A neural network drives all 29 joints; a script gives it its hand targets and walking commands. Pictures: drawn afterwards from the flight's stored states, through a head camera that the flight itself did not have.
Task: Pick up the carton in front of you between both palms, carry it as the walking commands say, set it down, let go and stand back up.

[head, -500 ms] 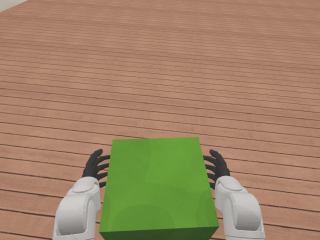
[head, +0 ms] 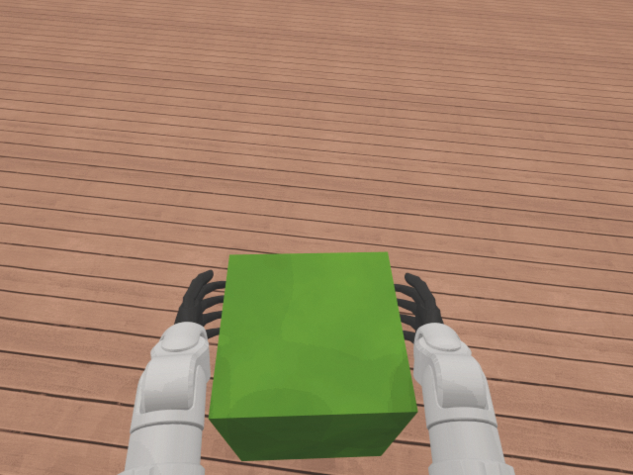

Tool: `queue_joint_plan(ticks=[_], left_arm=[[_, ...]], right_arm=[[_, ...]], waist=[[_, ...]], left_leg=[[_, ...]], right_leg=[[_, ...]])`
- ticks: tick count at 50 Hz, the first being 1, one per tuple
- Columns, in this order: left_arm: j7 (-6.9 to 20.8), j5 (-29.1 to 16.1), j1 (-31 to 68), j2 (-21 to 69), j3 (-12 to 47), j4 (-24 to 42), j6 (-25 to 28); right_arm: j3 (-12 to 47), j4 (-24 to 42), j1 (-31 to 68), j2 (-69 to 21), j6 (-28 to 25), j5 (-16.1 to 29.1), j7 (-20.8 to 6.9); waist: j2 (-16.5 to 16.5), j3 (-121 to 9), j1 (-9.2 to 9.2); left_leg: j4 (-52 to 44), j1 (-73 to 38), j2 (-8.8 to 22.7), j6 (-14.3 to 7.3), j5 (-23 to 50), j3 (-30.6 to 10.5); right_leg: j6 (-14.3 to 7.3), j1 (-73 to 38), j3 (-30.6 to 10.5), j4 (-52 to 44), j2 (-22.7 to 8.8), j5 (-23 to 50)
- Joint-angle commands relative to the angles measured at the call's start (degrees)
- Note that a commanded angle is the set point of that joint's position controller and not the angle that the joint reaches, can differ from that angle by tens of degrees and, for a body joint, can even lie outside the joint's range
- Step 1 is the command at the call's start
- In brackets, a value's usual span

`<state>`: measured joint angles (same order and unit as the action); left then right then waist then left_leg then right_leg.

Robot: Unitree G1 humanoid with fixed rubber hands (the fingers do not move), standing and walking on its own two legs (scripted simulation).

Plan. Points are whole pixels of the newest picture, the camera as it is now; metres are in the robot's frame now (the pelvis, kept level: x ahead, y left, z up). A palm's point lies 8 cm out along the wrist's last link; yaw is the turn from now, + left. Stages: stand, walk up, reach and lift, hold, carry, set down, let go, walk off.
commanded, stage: carry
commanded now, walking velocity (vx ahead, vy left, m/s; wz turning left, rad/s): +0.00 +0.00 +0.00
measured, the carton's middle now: (310, 362) +0.29 +0.00 -0.05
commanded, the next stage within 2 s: hold in 0.20 s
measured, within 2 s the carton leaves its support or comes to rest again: neither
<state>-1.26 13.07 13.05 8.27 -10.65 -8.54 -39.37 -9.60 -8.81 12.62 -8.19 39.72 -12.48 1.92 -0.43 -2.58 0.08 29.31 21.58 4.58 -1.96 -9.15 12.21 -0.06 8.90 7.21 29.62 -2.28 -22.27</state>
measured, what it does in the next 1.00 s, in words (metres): shifts its weight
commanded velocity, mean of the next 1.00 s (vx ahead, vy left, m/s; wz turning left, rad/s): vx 0.00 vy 0.00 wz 0.00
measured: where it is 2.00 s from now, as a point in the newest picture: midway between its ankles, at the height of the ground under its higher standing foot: outside the picture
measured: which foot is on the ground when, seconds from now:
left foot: down 0.00-1.00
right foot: down 0.00-1.00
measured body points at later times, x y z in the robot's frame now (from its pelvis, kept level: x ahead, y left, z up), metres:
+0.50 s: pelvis -0.03 +0.00 +0.01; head -0.03 +0.02 +0.46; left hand +0.28 +0.12 +0.03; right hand +0.26 -0.18 +0.04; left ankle +0.06 +0.12 -0.73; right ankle -0.07 -0.11 -0.73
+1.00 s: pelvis -0.06 +0.03 -0.04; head +0.11 +0.02 +0.37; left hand +0.33 +0.11 -0.11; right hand +0.30 -0.19 -0.11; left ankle +0.06 +0.12 -0.73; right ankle -0.07 -0.11 -0.73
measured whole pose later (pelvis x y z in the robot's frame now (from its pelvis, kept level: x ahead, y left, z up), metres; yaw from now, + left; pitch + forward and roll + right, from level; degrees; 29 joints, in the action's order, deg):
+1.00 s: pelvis -0.06 +0.03 -0.04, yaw -9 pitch +16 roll -1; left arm -3.0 22.8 34.8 13.9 -28.5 -29.3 -14.1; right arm -28.9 -39.2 38.6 -4.4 11.5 -22.7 -5.3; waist -1.1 7.2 0.0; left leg 45.7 50.9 -1.6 -0.8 -10.3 -1.8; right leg 1.1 43.1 -4.5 50.6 2.5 -23.2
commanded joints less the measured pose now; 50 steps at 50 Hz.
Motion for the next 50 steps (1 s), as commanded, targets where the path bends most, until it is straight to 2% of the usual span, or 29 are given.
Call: queue_joint_plan(ticks=[1, 10, 11, 12, 13, 14, 15, 16, 18, 19, 20, 22, 23, 25, 27, 29, 32, 34, 36, 39, 41, 43, 46, 50], left_arm=[[12.25, -13.25, 23.1, 49.24, 33.56, 3.52, -0.54], [12.51, -12.9, 24.25, 49.27, 32.44, 3.03, -1.16], [12.27, -13.03, 17.91, 50.31, 31.64, 4.71, -1.08], [11.76, -12.53, 19.57, 47.57, 31.64, 5.78, -0.17], [11.41, -11.38, 17.93, 47.16, 30.93, 6.21, -0.06], [11.89, -11.73, 21.03, 46.23, 31.99, 7.43, 0.09], [11.92, -11.82, 21.09, 46.75, 32.31, 6.3, 0.27], [11.67, -12.38, 20.62, 46.89, 32.64, 6.08, 0.79], [10.99, -11.74, 19.73, 46.45, 32.52, 6.15, 1.49], [11.21, -11.61, 20.64, 45.84, 32.59, 6.87, 1.55], [11.26, -11.42, 21.13, 46.58, 32.64, 6.48, 1.5], [11.0, -10.71, 20.89, 47.35, 32.09, 5.08, 1.55], [10.98, -10.35, 21.06, 47.3, 31.47, 4.51, 1.66], [10.95, -8.49, 24.92, 46.66, 28.17, 1.11, 2.07], [11.33, -7.07, 29.81, 46.44, 24.63, -3.38, 2.91], [12.11, -6.2, 36.18, 48.62, 21.52, -8.19, 4.19], [12.96, -4.26, 44.23, 50.53, 16.53, -15.51, 6.14], [12.43, -2.05, 47.26, 51.01, 12.18, -20.25, 7.43], [11.33, 0.67, 47.25, 48.7, 6.7, -23.7, 8.45], [9.3, 5.13, 44.81, 43.44, -0.89, -26.75, 11.01], [7.97, 7.27, 42.83, 40.29, -4.32, -27.75, 13.68], [6.81, 8.27, 41.66, 39.12, -5.16, -27.8, 17.22], [5.44, 7.08, 42.15, 41.25, -0.76, -26.37, 23.51], [3.98, 2.89, 46.37, 47.49, 9.53, -25.07, 30.51]], right_arm=[[33.25, 5.48, 25.44, -49.87, -0.21, 13.68, -12.44], [31.66, 4.8, 26.2, -49.73, 0.52, 13.04, -12.63], [30.01, 3.69, 21.04, -50.84, 0.03, 12.66, -12.68], [29.14, 5.6, 20.86, -49.99, -1.52, 11.59, -11.93], [28.1, 5.3, 20.38, -47.47, -1.87, 10.76, -11.79], [26.23, 3.62, 19.76, -47.32, -2.29, 9.53, -11.25], [26.55, 3.48, 21.34, -47.03, -2.77, 9.81, -11.24], [26.57, 2.88, 21.17, -47.21, -3.26, 9.83, -11.24], [27.46, 2.87, 21.61, -47.27, -3.95, 10.34, -11.33], [27.02, 1.98, 21.26, -46.96, -4.01, 9.72, -11.36], [27.46, 2.05, 22.69, -47.11, -4.13, 9.99, -11.76], [27.84, 1.5, 24.6, -48.04, -4.28, 11.05, -12.32], [28.04, 1.3, 25.74, -48.15, -4.4, 11.14, -12.58], [26.39, -1.85, 30.98, -47.56, -5.15, 10.28, -13.12], [23.46, -7.06, 35.85, -47.0, -6.66, 8.66, -13.61], [20.16, -12.83, 41.99, -47.42, -8.65, 6.46, -14.53], [12.14, -21.48, 48.97, -46.82, -12.22, 1.81, -15.2], [5.75, -25.2, 51.92, -44.69, -14.09, -1.79, -15.05], [-0.62, -29.15, 51.51, -41.24, -15.31, -5.65, -14.7], [-7.1, -32.19, 49.58, -35.12, -17.05, -9.93, -14.54], [-8.89, -32.92, 48.84, -31.53, -19.05, -11.1, -14.72], [-8.67, -33.05, 48.4, -29.6, -22.0, -10.88, -15.17], [-4.53, -32.68, 48.92, -30.41, -27.77, -8.17, -15.93], [5.52, -31.96, 52.07, -34.96, -34.23, -1.78, -16.44]], waist=[[0.33, -17.17, -0.15], [0.36, -15.38, -0.09], [-6.25, -8.86, -2.14], [-5.1, -12.37, 0.17], [-1.07, -12.38, -0.95], [-3.85, -10.67, 0.41], [-1.73, -9.95, 0.32], [-1.49, -10.8, 0.94], [-0.43, -12.57, 0.03], [-1.74, -11.92, -0.36], [-0.2, -10.49, -0.57], [0.21, -10.42, -0.94], [-0.26, -9.8, -1.36], [-1.32, -5.65, -2.4], [-2.86, -2.06, -2.76], [-2.93, -1.69, -2.76], [-2.49, -2.47, -1.46], [0.19, -2.94, 0.18], [1.71, -2.56, 0.89], [2.69, -2.79, 0.6], [2.39, -4.36, -0.42], [1.95, -7.42, -0.75], [0.89, -15.05, -0.27], [0.49, -31.97, 1.03]], left_leg=[[-1.3, -14.17, 5.66, -0.34, 14.4, -7.02], [-1.71, -12.82, 5.61, -0.03, 12.18, -7.14], [-2.82, -32.84, -9.77, -0.73, 26.18, -15.86], [-2.21, -38.19, -8.06, -0.77, 32.7, -17.91], [-3.57, -36.45, -7.75, -0.19, 30.04, -17.83], [-4.15, -35.43, -7.7, 0.5, 28.69, -17.54], [-3.99, -35.69, -8.65, 0.94, 27.8, -16.72], [-4.12, -35.9, -8.84, 1.21, 29.04, -16.74], [-4.77, -37.66, -9.29, 1.24, 27.63, -16.69], [-5.4, -35.81, -9.32, 1.43, 23.7, -16.41], [-5.65, -34.78, -9.86, 1.72, 21.72, -15.93], [-5.84, -36.06, -9.94, 1.57, 19.75, -16.0], [-5.83, -36.65, -10.05, 1.48, 17.78, -15.84], [-5.38, -36.73, -10.04, 1.2, 10.92, -15.4], [-4.1, -36.05, -9.91, 1.14, 3.87, -15.01], [-3.18, -34.1, -9.82, 1.51, -1.85, -14.91], [-1.59, -32.01, -9.41, 2.28, -8.43, -15.91], [-1.12, -29.8, -9.02, 2.67, -10.64, -16.41], [-0.68, -26.49, -8.83, 2.85, -12.33, -16.68], [1.24, -20.54, -8.89, 3.06, -9.57, -16.83], [3.94, -16.6, -9.0, 3.31, -5.78, -16.83], [7.64, -12.95, -9.22, 3.4, -1.28, -17.07], [13.2, -9.65, -9.39, 3.01, 7.08, -17.96], [22.31, -9.95, -9.56, 2.84, 18.4, -18.83]], right_leg=[[-1.04, 2.4, -4.48, -4.26, -5.95, 16.84], [-1.2, 3.92, -5.02, -4.87, -6.03, 15.42], [-1.14, 8.64, -14.4, -9.27, 5.13, 31.87], [-1.15, 9.86, -14.93, -9.06, 6.09, 34.76], [-1.8, 5.85, -15.18, -9.58, 5.69, 31.75], [-2.19, 5.36, -14.45, -11.89, 6.02, 26.17], [-1.69, 5.48, -14.82, -12.14, 5.89, 28.83], [-1.43, 4.75, -14.81, -11.97, 6.08, 31.4], [-1.11, 4.11, -15.23, -12.24, 5.9, 31.46], [-1.4, 2.49, -14.96, -13.64, 5.76, 26.85], [-1.31, 2.79, -14.99, -13.47, 5.59, 26.96], [-1.08, 4.63, -14.96, -13.5, 5.63, 24.88], [-1.26, 6.16, -15.04, -13.99, 5.4, 22.33], [-2.47, 12.28, -15.07, -15.08, 4.4, 12.75], [-4.08, 17.3, -14.86, -15.72, 3.5, 2.97], [-4.47, 19.15, -14.07, -14.24, 3.8, -2.94], [-5.2, 21.59, -13.42, -10.9, 4.61, -7.84], [-5.01, 23.19, -13.09, -7.77, 5.87, -7.77], [-4.82, 24.24, -12.38, -4.93, 6.8, -7.2], [-4.14, 27.23, -11.58, -0.98, 7.22, -3.45], [-3.7, 31.0, -11.23, 1.77, 7.3, -0.9], [-3.36, 35.87, -10.63, 5.29, 7.88, 1.18], [-2.95, 42.8, -10.17, 10.67, 9.26, 4.15], [-1.77, 53.27, -9.35, 18.1, 10.92, 8.2]])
